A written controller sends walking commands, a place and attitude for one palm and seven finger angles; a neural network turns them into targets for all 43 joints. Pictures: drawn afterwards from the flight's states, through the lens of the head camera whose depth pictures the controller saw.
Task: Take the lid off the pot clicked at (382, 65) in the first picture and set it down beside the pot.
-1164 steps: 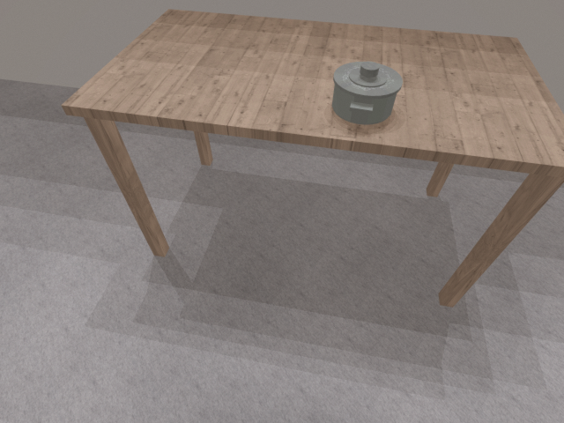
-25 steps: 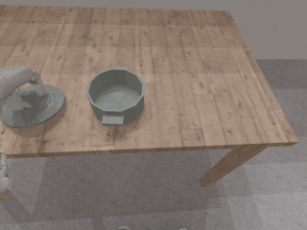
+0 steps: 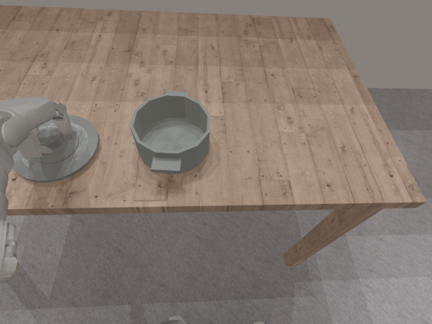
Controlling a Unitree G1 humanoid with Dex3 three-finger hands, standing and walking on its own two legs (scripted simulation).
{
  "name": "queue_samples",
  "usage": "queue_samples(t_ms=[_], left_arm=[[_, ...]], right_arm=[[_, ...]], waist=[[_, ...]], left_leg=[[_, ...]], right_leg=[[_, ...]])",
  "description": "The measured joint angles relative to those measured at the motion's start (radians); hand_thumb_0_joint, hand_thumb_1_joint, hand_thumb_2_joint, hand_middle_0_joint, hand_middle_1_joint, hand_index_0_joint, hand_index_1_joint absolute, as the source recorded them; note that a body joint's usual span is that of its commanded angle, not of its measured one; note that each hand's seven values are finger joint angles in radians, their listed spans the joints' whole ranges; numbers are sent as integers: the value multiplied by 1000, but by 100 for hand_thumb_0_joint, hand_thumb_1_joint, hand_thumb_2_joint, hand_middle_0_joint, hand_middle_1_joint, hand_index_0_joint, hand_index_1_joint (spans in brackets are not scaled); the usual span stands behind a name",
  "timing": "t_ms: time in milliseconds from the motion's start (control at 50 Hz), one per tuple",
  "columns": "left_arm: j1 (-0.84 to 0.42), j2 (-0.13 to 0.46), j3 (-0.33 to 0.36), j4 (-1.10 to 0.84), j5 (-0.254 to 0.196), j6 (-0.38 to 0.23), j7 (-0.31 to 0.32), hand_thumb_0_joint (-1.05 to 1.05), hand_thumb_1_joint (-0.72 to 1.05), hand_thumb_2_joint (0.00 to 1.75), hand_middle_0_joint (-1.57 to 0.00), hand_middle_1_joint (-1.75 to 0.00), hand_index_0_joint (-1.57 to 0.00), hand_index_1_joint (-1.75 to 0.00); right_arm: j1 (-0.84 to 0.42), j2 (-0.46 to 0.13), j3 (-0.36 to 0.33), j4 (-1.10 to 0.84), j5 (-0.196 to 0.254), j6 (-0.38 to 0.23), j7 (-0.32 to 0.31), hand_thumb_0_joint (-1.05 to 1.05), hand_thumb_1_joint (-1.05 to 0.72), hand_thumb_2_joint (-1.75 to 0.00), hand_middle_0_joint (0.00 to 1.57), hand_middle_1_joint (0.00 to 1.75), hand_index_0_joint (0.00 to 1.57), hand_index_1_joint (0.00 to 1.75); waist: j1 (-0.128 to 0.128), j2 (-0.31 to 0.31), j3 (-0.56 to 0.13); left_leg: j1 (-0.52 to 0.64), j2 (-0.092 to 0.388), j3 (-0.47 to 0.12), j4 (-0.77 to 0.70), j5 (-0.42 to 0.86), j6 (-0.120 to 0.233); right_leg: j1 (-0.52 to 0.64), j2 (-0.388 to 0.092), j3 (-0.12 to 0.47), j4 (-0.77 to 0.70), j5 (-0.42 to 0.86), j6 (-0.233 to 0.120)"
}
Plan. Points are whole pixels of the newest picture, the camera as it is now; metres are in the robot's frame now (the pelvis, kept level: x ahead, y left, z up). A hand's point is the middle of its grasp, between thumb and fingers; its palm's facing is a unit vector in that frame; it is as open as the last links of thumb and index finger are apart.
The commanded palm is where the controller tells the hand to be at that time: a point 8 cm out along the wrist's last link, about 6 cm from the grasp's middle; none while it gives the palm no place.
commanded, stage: open the fingers wide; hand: left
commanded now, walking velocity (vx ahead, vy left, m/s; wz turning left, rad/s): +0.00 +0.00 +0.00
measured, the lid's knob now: (50, 138) +0.46 +0.32 +0.03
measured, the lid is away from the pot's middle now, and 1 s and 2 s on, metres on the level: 0.24 0.24 0.24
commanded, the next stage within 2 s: raise the empty hand in 0.60 s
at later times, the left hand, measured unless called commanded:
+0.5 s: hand (41, 134) +0.45 +0.32 +0.07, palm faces -0.44 -0.09 -0.89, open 10.8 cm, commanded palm +0.46 +0.31 +0.12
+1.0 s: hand (33, 123) +0.45 +0.32 +0.09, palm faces -0.41 -0.08 -0.91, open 11.0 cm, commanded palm +0.46 +0.31 +0.16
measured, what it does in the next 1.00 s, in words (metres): stands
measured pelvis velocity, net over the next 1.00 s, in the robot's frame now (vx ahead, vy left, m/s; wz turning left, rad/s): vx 0.01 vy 0.00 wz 0.00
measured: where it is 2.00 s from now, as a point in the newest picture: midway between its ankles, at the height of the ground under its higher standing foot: outside the picture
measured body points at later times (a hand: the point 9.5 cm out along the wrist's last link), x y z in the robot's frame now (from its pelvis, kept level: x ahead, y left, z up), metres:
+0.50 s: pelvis +0.00 +0.00 +0.00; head +0.09 +0.02 +0.44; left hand +0.46 +0.32 +0.12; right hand +0.03 -0.28 -0.12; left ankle +0.01 +0.07 -0.72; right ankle +0.00 -0.17 -0.72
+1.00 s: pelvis +0.01 +0.00 +0.00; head +0.08 +0.02 +0.45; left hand +0.46 +0.32 +0.15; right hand +0.05 -0.28 -0.11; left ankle +0.01 +0.07 -0.72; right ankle +0.00 -0.17 -0.72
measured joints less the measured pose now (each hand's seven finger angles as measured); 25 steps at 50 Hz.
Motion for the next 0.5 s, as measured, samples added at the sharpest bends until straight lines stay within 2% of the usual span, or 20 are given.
queue_samples(t_ms=[200, 360, 500], left_arm=[[6, -5, 5, -17, -12, -5, 8, 0, 22, 73, -61, -96, -48, -93], [-8, 2, 8, 0, 1, 7, 12, 0, 10, 66, -45, -91, -41, -90], [-7, 1, 19, 2, -1, 5, 14, 0, 3, 64, -39, -88, -37, -88]], right_arm=[[17, 0, -6, 11, -3, 7, 4, 0, -90, -90, 20, 30, 20, 30], [19, 1, -3, 3, -2, 11, 9, 0, -90, -90, 20, 30, 20, 30], [24, 1, -5, -1, -3, 16, 14, 0, -90, -90, 20, 30, 20, 30]], waist=[[2, 2, -1], [-9, 1, -2], [-12, 4, -7]], left_leg=[[6, -2, 2, -6, 0, 2], [-2, -1, 8, -4, -2, 3], [-1, 0, 12, -4, -4, 4]], right_leg=[[7, -1, 2, -8, 1, -1], [-5, 0, 9, -3, 1, 0], [-6, 0, 13, -4, 0, 2]])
